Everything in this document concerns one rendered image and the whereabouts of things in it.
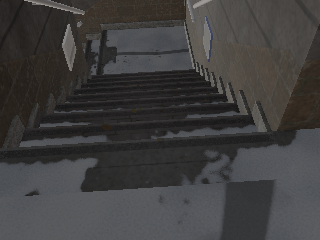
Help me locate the stairs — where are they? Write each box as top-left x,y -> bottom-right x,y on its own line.
19,69 -> 258,148
83,40 -> 101,76

